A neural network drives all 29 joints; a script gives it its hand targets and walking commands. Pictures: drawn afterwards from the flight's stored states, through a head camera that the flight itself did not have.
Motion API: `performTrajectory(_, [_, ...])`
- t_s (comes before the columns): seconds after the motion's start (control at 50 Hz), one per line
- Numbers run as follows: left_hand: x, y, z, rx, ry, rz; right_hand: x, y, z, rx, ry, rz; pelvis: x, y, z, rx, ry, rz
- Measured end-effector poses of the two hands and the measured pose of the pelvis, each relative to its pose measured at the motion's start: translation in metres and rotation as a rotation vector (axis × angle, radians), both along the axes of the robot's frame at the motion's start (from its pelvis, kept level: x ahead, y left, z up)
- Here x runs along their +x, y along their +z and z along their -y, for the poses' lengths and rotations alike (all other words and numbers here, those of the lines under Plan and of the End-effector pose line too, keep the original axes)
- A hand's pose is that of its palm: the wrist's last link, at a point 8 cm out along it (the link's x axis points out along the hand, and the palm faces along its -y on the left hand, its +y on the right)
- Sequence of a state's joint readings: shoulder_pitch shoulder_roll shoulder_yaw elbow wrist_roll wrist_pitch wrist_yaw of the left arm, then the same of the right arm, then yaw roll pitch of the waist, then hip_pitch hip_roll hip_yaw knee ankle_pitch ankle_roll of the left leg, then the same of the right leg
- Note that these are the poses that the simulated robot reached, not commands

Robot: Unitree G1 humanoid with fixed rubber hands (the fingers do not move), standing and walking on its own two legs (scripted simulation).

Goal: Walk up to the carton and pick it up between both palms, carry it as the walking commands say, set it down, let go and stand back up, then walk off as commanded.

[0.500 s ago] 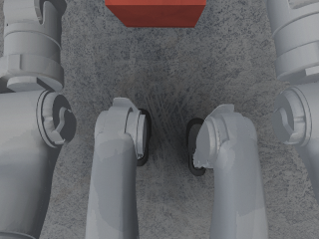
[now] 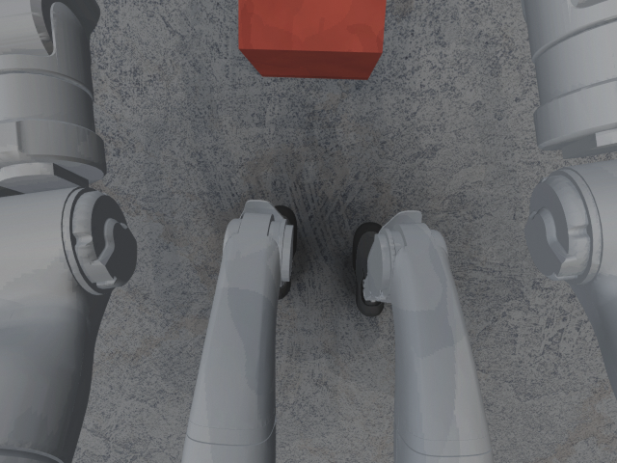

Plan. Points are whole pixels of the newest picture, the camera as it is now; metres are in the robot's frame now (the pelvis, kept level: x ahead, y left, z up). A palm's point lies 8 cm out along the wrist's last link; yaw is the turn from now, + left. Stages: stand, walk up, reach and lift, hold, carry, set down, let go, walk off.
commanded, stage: set down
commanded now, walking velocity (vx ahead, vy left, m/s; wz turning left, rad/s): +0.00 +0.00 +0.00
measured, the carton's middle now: (315, 4) +0.64 +0.06 -0.44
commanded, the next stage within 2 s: let go in 0.32 s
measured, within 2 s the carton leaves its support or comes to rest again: neither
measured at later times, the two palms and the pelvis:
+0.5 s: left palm out of the picture +0.56 +0.25 +0.05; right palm out of the picture +0.61 -0.14 +0.05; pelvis +0.04 +0.00 +0.11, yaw +0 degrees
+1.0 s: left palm out of the picture +0.41 +0.27 +0.12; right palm out of the picture +0.47 -0.19 +0.11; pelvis +0.11 +0.00 +0.19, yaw +1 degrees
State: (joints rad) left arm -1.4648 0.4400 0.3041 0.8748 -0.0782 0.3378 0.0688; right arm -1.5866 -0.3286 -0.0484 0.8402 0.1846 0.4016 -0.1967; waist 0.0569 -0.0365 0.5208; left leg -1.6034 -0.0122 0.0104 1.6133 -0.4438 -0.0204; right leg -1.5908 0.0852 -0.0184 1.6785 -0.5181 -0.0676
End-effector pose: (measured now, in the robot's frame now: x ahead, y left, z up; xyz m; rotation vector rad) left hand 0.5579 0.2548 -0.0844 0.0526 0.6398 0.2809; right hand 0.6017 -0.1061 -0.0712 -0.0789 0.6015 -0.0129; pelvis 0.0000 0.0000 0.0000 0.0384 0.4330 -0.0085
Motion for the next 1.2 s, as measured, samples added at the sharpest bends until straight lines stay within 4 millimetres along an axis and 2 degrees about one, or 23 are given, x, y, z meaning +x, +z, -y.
performTrajectory(0.24, [0.004, 0.076, 0.001, -0.010, -0.006, 0.016, 0.002, 0.075, 0.001, 0.009, 0.009, 0.003, 0.002, 0.066, 0.001, -0.005, 0.001, 0.016])
performTrajectory(0.4, [0.009, 0.119, 0.001, -0.028, -0.026, 0.022, 0.005, 0.110, 0.017, -0.027, 0.020, -0.019, 0.018, 0.100, 0.004, -0.006, 0.008, -0.071])
performTrajectory(0.5, [0.005, 0.132, 0.005, -0.062, -0.040, -0.010, 0.005, 0.126, 0.034, -0.055, 0.008, -0.043, 0.035, 0.112, 0.005, -0.007, 0.012, -0.152])
performTrajectory(0.6, [-0.004, 0.130, 0.005, -0.042, -0.080, -0.063, -0.004, 0.118, 0.041, -0.056, -0.008, -0.091, 0.053, 0.122, 0.006, -0.005, 0.014, -0.204])
performTrajectory(0.66, [-0.020, 0.129, -0.001, -0.021, -0.093, -0.079, -0.019, 0.112, 0.039, -0.067, 0.004, -0.105, 0.065, 0.131, 0.006, -0.004, 0.014, -0.211])
performTrajectory(0.74, [-0.051, 0.135, -0.012, 0.025, -0.131, -0.120, -0.045, 0.114, 0.045, -0.080, -0.009, -0.120, 0.079, 0.145, 0.007, -0.004, 0.016, -0.178])
performTrajectory(0.86, [-0.096, 0.163, -0.013, 0.062, -0.215, -0.158, -0.084, 0.144, 0.069, -0.121, -0.036, -0.123, 0.097, 0.169, 0.006, -0.011, 0.018, -0.087])
performTrajectory(1.02, [-0.150, 0.205, -0.012, 0.058, -0.232, -0.139, -0.142, 0.188, 0.088, -0.137, -0.018, -0.116, 0.113, 0.195, 0.003, -0.020, 0.020, 0.086])
performTrajectory(1.2, [-0.222, 0.223, -0.001, 0.047, -0.229, -0.156, -0.219, 0.205, 0.102, -0.135, -0.003, -0.158, 0.118, 0.210, 0.001, -0.025, 0.021, 0.269])
